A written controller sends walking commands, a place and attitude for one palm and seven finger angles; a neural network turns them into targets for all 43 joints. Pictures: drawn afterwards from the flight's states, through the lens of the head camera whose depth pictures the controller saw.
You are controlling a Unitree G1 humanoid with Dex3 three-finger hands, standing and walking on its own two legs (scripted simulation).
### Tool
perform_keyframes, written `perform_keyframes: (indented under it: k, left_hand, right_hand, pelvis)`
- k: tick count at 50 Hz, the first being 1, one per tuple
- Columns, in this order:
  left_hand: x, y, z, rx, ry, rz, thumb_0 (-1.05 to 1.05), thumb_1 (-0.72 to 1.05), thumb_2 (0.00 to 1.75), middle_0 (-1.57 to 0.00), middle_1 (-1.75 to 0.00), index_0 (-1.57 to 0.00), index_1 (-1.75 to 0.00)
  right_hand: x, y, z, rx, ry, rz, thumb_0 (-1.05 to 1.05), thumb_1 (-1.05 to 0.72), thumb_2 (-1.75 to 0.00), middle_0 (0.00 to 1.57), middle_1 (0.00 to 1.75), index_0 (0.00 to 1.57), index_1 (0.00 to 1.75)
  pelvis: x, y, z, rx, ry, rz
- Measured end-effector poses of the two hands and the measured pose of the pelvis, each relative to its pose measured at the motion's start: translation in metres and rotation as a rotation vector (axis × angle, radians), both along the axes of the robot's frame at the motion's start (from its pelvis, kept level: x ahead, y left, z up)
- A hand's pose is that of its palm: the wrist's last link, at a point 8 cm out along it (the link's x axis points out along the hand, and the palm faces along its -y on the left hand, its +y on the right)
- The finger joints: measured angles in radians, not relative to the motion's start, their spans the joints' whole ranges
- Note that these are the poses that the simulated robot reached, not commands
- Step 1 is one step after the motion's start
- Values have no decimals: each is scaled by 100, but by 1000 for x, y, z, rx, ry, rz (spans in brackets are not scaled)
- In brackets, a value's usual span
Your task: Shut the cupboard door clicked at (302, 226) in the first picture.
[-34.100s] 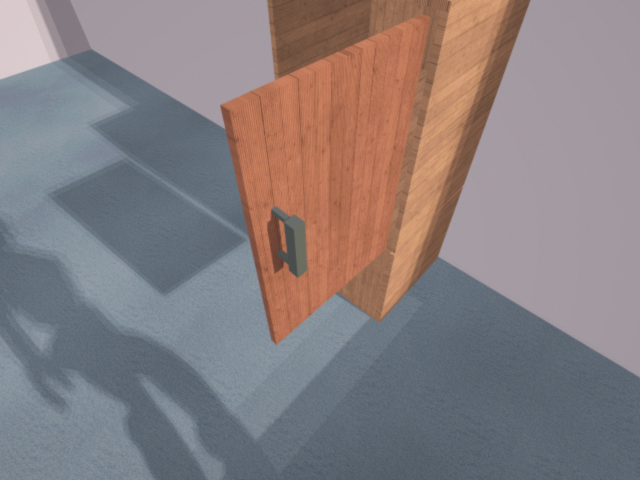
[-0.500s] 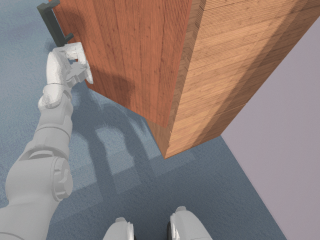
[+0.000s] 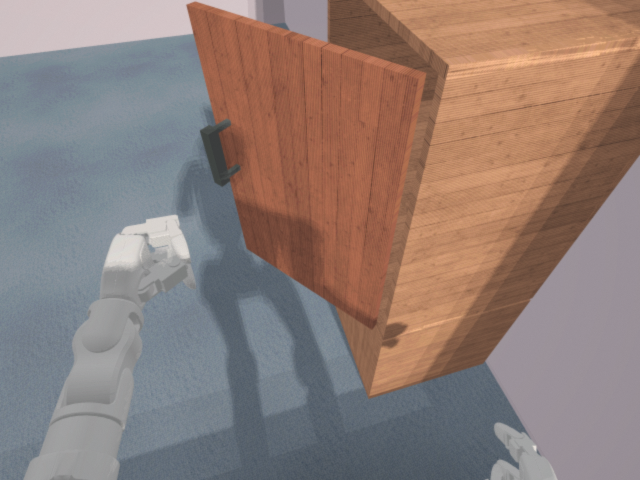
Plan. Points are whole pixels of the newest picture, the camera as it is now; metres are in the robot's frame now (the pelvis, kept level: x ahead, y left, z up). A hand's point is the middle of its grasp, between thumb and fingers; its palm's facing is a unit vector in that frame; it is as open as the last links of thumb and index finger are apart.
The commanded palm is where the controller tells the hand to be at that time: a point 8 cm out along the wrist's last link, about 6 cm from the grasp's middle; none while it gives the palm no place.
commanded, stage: draw the hand back to the body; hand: left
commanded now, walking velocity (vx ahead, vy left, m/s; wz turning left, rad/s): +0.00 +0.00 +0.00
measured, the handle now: (223, 152) +0.68 +0.21 +0.02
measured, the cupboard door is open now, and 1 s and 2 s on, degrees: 36 36 36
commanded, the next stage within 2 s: step back with the hand held close in 0.98 s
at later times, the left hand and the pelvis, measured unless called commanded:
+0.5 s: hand (56, 325) +0.23 +0.25 +0.16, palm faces +0.42 -0.83 -0.37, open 5.3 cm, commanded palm +0.18 +0.29 +0.18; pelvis +0.02 +0.00 +0.02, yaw +1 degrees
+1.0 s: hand (24, 351) +0.20 +0.25 +0.18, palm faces +0.46 -0.78 -0.41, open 7.4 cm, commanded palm +0.15 +0.29 +0.20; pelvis +0.01 -0.01 +0.02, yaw +1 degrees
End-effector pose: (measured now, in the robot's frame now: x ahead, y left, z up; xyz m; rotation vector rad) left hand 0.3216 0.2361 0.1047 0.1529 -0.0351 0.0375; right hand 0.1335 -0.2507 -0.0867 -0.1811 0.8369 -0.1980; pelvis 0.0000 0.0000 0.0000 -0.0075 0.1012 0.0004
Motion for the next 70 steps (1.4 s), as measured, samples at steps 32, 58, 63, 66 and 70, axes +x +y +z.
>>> perform_keyframes:
  k: [32, 58, 63, 66, 70]
  left_hand:
    - [-163, 60, 94, 346, -87, 443, 1, 89, 90, -39, -50, -39, -49]
    - [-168, 56, 95, 342, -125, 432, 1, 89, 90, -21, -31, -21, -30]
    - [-166, 64, 91, 374, -121, 410, 1, 89, 90, -21, -30, -21, -30]
    - [-165, 70, 88, 385, -106, 384, 1, 89, 90, -21, -30, -21, -30]
    - [-167, 78, 92, 412, -112, 354, 1, 89, 90, -21, -30, -21, -30]
  right_hand:
    - [54, 29, 17, 51, -104, 149, 1, -90, -90, 21, 30, 20, 30]
    - [48, 21, 25, 37, -152, 130, 1, -90, -90, 21, 30, 20, 30]
    - [39, 14, 22, 15, -105, 83, 1, -90, -90, 21, 30, 20, 30]
    - [31, 12, 22, -9, -76, 47, 1, -90, -90, 21, 30, 20, 30]
    - [20, 14, 25, -32, -61, 13, 1, -90, -90, 21, 30, 20, 30]
  pelvis:
    - [21, -7, 23, 4, -154, 19]
    - [10, -11, 23, -3, -152, 12]
    - [6, -2, 21, -16, -103, 15]
    - [3, 6, 20, -11, -90, 9]
    - [-5, 15, 19, -3, -87, -1]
